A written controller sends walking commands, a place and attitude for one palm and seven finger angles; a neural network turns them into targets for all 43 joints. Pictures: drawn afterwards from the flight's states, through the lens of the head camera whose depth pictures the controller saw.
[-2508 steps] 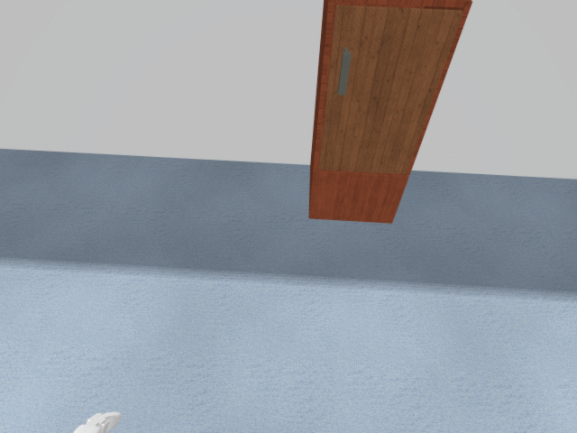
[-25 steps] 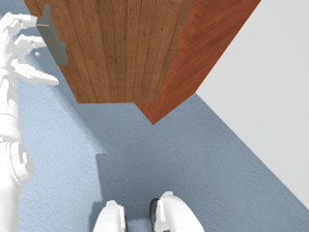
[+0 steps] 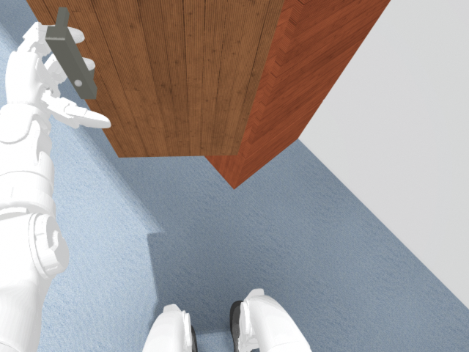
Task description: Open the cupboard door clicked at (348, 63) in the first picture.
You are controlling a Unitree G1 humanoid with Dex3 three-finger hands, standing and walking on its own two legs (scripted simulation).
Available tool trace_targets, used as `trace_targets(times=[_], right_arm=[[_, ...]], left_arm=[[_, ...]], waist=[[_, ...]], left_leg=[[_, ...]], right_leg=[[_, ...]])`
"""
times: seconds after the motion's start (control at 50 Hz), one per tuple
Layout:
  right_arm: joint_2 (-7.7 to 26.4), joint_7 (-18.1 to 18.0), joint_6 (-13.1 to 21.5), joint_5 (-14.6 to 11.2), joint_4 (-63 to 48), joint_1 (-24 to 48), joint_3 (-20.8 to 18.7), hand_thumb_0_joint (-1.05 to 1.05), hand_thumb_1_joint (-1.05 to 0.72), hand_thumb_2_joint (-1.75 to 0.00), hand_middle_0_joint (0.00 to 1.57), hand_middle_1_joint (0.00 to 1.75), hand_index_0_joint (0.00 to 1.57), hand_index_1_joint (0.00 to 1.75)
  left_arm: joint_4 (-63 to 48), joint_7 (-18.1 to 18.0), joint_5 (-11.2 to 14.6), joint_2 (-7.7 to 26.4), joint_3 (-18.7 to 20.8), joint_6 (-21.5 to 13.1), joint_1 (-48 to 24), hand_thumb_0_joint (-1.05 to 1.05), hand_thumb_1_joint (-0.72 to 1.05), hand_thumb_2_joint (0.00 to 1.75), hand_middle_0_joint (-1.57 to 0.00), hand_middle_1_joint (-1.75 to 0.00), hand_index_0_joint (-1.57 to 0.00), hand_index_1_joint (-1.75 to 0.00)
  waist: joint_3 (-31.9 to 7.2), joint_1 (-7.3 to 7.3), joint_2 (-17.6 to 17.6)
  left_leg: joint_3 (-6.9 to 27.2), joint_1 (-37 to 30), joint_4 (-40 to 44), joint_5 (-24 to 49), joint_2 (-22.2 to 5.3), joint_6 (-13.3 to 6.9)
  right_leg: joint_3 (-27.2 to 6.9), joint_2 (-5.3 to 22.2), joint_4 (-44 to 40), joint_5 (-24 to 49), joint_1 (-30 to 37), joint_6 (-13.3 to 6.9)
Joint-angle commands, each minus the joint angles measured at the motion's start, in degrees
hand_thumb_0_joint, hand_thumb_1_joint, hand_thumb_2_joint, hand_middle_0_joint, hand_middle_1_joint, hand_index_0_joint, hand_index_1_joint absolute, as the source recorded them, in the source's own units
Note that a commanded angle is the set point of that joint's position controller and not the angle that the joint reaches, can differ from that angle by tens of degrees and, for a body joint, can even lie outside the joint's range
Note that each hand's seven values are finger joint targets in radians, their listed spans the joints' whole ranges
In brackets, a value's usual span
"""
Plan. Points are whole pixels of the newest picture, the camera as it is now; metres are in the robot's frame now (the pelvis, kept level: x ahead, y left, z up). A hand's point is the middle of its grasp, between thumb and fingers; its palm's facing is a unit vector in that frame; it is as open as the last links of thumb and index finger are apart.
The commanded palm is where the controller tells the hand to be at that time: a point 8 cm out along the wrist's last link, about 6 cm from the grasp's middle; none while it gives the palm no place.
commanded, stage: slide the fingers in behind the handle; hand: left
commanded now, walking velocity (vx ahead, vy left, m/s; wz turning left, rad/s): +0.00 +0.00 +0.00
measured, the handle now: (76, 56) +0.58 +0.20 +0.06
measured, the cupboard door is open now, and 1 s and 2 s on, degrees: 53 53 73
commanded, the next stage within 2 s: close the thumb around the handle in 0.58 s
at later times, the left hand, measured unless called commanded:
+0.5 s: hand (85, 84) +0.53 +0.19 +0.05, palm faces -0.02 -1.00 -0.02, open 13.9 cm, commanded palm +0.51 +0.22 +0.06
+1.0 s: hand (82, 86) +0.53 +0.19 +0.05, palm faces -0.03 -1.00 -0.02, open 11.0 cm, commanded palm +0.51 +0.22 +0.06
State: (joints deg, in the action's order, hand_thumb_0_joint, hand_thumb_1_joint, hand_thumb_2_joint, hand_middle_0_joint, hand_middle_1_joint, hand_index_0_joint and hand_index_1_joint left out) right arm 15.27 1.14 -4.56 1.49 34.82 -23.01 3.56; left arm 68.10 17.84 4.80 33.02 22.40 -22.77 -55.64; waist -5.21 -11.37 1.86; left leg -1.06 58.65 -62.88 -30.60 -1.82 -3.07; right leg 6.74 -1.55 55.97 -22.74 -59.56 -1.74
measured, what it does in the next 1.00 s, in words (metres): stands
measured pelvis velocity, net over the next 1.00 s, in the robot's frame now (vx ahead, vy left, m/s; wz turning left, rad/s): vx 0.00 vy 0.01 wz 0.00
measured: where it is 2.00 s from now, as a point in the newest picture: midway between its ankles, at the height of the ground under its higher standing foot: outside the picture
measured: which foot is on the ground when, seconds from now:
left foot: down 0.00-1.00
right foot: down 0.00-1.00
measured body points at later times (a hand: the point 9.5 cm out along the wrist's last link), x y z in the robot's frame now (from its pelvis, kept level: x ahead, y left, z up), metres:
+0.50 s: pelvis +0.00 +0.00 +0.00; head +0.16 +0.02 +0.42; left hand +0.52 +0.24 +0.06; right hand -0.01 -0.26 -0.11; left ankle -0.02 +0.08 -0.66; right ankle +0.03 -0.11 -0.66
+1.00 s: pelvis +0.00 +0.01 +0.00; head +0.16 +0.04 +0.42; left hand +0.52 +0.25 +0.06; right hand -0.01 -0.25 -0.10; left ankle -0.02 +0.08 -0.66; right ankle +0.03 -0.11 -0.66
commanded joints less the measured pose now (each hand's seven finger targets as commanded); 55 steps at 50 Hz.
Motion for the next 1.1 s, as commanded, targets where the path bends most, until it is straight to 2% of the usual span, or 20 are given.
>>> trace_targets(times=[0.0,0.06,0.12,0.2,0.24,0.3,0.4,0.44,0.52,0.58,0.64,0.66,0.7,0.74,0.84,0.92,0.96,1.02,1.04,1.08], right_arm=[[11.12,-0.46,0.32,0.10,-1.38,-12.46,-4.39,0.00,-0.90,-0.90,0.20,0.30,0.20,0.30],[10.76,-0.23,0.49,0.27,-1.65,-12.36,-4.48,0.00,-0.90,-0.90,0.20,0.30,0.20,0.30],[10.70,-0.02,0.61,0.44,-2.21,-12.16,-4.44,0.00,-0.90,-0.90,0.20,0.30,0.20,0.30],[10.79,-0.21,0.65,0.11,-2.16,-11.61,-4.23,0.00,-0.90,-0.90,0.20,0.30,0.20,0.30],[11.04,-0.47,0.77,0.26,-2.24,-12.00,-4.28,0.00,-0.90,-0.90,0.20,0.30,0.20,0.30],[10.87,-0.39,0.85,0.14,-2.46,-11.66,-4.39,0.00,-0.90,-0.90,0.20,0.30,0.20,0.30],[11.09,-0.60,0.94,-0.05,-1.75,-11.81,-4.39,0.00,-0.90,-0.90,0.20,0.30,0.20,0.30],[11.39,-0.90,1.11,0.09,-1.47,-12.09,-4.38,0.00,-0.90,-0.90,0.20,0.30,0.20,0.30],[11.26,-0.91,1.48,0.32,-1.68,-12.15,-4.28,0.00,-0.90,-0.90,0.20,0.30,0.20,0.30],[10.97,-0.60,1.35,0.27,-1.34,-11.82,-4.29,0.00,-0.90,-0.90,0.20,0.30,0.20,0.30],[11.34,-0.63,1.09,0.24,-1.50,-12.16,-4.32,0.00,-0.90,-0.90,0.20,0.30,0.20,0.30],[11.25,-0.65,1.08,0.20,-1.55,-11.92,-4.28,0.00,-0.90,-0.90,0.20,0.30,0.20,0.30],[11.30,-0.70,1.11,0.20,-1.78,-12.01,-4.24,0.00,-0.90,-0.90,0.20,0.30,0.20,0.30],[11.29,-0.77,1.12,0.23,-1.95,-12.14,-4.28,0.00,-0.90,-0.90,0.20,0.30,0.20,0.30],[11.19,-0.40,0.88,0.21,-2.03,-12.06,-4.47,0.00,-0.90,-0.90,0.20,0.30,0.20,0.30],[11.14,-0.52,0.82,0.14,-1.60,-11.97,-4.49,0.00,-0.90,-0.90,0.20,0.30,0.20,0.30],[10.89,-0.25,0.95,0.29,-0.95,-12.08,-4.83,0.00,-0.90,-0.90,0.20,0.30,0.20,0.30],[11.41,-0.39,0.99,0.63,-0.83,-12.60,-4.88,0.00,-0.90,-0.90,0.20,0.30,0.20,0.30],[11.18,-0.28,0.91,0.59,-0.79,-12.45,-4.87,0.00,-0.90,-0.90,0.20,0.30,0.20,0.30],[10.67,0.04,0.90,0.54,-0.89,-12.08,-5.00,0.00,-0.90,-0.90,0.20,0.30,0.20,0.30]], left_arm=[[-11.50,-0.79,1.25,10.82,1.08,-3.34,-24.87,0.00,-0.50,0.30,-0.30,-1.20,-0.30,-1.20],[-12.89,-2.50,0.34,11.55,1.84,-4.13,-23.83,0.00,-0.50,0.30,-0.30,-1.20,-0.30,-1.20],[-13.48,-4.01,-0.29,11.74,2.10,-4.93,-23.84,0.00,-0.50,0.30,-0.30,-1.20,-0.30,-1.20],[-10.89,-4.36,-0.96,13.10,2.59,-4.47,-24.53,0.00,-0.50,0.30,-0.30,-1.20,-0.30,-1.20],[-12.49,-4.25,-0.99,16.12,4.91,-5.05,-25.22,0.00,-0.50,0.30,-0.30,-1.20,-0.30,-1.20],[-12.44,-3.21,-0.40,12.80,2.91,-5.00,-22.40,0.00,-0.50,0.30,-0.30,-1.20,-0.30,-1.20],[-9.87,-2.21,0.61,10.08,0.71,-3.83,-24.45,0.00,-0.50,0.30,-0.30,-1.20,-0.30,-1.20],[-10.80,-2.24,0.38,13.22,2.71,-4.28,-26.47,0.00,-0.50,0.30,-0.30,-1.20,-0.30,-1.20],[-11.41,-2.30,0.43,13.44,3.10,-5.30,-25.62,0.00,-0.50,0.30,-0.30,-1.20,-0.30,-1.20],[-11.00,-2.42,-0.36,11.41,1.01,-5.19,-25.19,0.00,-0.50,0.30,-0.30,-1.20,-0.30,-1.20],[-10.30,-2.72,-0.16,13.25,2.74,-4.59,-24.98,0.00,-0.50,0.30,-0.30,-1.20,-0.30,-1.20],[-9.92,-2.61,-0.16,11.88,1.54,-4.23,-25.33,0.00,-0.50,0.30,-0.30,-1.20,-0.30,-1.20],[-9.86,-2.56,-0.10,12.51,2.06,-3.72,-25.23,0.00,-0.39,0.35,-0.31,-1.21,-0.31,-1.21],[-12.00,-2.57,-0.04,13.90,3.15,-4.26,-25.83,0.00,-0.28,0.40,-0.32,-1.22,-0.32,-1.22],[-13.05,-2.30,0.67,12.22,2.51,-4.58,-22.73,0.00,0.00,0.52,-0.34,-1.25,-0.34,-1.25],[-12.32,-2.48,0.62,9.46,0.13,-4.50,-25.11,0.00,0.23,0.61,-0.35,-1.28,-0.35,-1.28],[-13.96,-2.85,0.75,6.76,-1.73,-4.98,-26.26,0.00,0.34,0.66,-0.36,-1.29,-0.36,-1.29],[-13.87,-3.58,0.96,10.58,1.80,-5.84,-25.06,0.00,0.51,0.73,-0.37,-1.31,-0.37,-1.31],[-14.39,-3.70,0.69,10.76,1.86,-6.04,-24.49,0.00,0.56,0.76,-0.38,-1.31,-0.38,-1.31],[-14.28,-3.80,0.61,6.71,-0.78,-5.93,-22.57,0.00,0.68,0.80,-0.38,-1.33,-0.38,-1.33]], waist=[[-31.02,-1.73,8.76],[-32.51,-0.58,11.23],[-30.99,-1.02,8.15],[-28.43,-1.11,7.14],[-32.01,-0.45,8.62],[-32.43,-0.18,9.28],[-28.94,-2.17,5.95],[-30.60,-1.74,7.68],[-31.46,-1.24,8.21],[-31.03,-1.21,10.34],[-31.39,-1.21,8.96],[-30.60,-1.75,8.39],[-30.25,-1.70,7.69],[-32.94,-0.88,9.91],[-32.66,-0.51,9.48],[-28.94,-1.77,9.31],[-31.17,-1.87,11.95],[-32.49,-1.15,9.74],[-33.76,-0.51,11.12],[-32.68,-0.54,11.33]], left_leg=[[6.27,-21.96,5.97,32.00,-0.22,2.14],[5.98,-23.16,5.80,34.15,-0.07,2.45],[5.34,-20.36,5.83,31.62,0.10,1.73],[4.47,-15.85,6.40,25.99,0.59,1.36],[4.52,-17.45,6.06,28.22,0.56,1.40],[4.81,-20.24,6.17,30.78,0.31,1.84],[4.88,-17.89,6.35,27.07,0.26,1.32],[5.09,-18.47,5.92,27.77,0.26,1.46],[5.39,-19.44,5.48,29.81,0.26,1.67],[5.69,-20.84,5.50,30.92,0.05,2.16],[5.64,-20.20,5.40,30.65,0.06,1.98],[5.69,-19.73,5.61,29.66,0.10,1.96],[5.32,-18.29,5.72,28.52,0.24,1.66],[5.56,-20.37,5.64,30.80,0.16,1.99],[5.84,-22.35,5.84,34.29,-0.24,2.39],[6.65,-23.19,6.42,32.92,-0.46,2.57],[7.22,-27.12,6.32,35.68,-0.68,3.48],[7.50,-27.10,5.87,38.12,-0.77,3.68],[7.50,-27.57,5.95,39.36,-0.72,4.05],[7.53,-28.64,6.13,41.04,-0.91,4.38]], right_leg=[[-4.29,-1.68,-3.33,19.78,15.43,0.19],[-4.49,-1.52,-2.92,20.98,15.85,0.09],[-4.82,-1.64,-3.01,21.42,17.51,0.13],[-5.64,-1.37,-3.41,19.43,19.20,0.32],[-5.86,-1.34,-2.91,21.36,20.38,0.23],[-5.34,-1.37,-3.02,21.60,18.92,0.20],[-5.33,-1.47,-3.86,19.54,17.61,0.55],[-5.43,-1.34,-3.30,19.59,17.23,0.39],[-5.27,-1.43,-2.71,20.51,17.33,0.05],[-4.91,-1.31,-2.55,19.68,15.22,0.15],[-4.88,-1.47,-2.59,19.84,15.88,0.26],[-4.75,-1.38,-2.72,19.22,15.52,0.37],[-5.06,-1.37,-3.04,19.44,16.78,0.44],[-4.95,-1.36,-2.48,20.57,17.08,0.23],[-4.59,-1.61,-2.87,21.89,17.00,0.17],[-3.86,-1.72,-3.23,18.51,13.28,0.11],[-3.57,-1.75,-3.37,18.06,11.60,0.25],[-3.40,-1.85,-2.87,19.60,12.97,0.02],[-3.57,-1.70,-2.71,20.18,13.62,0.09],[-3.24,-1.62,-2.94,20.33,12.67,0.15]])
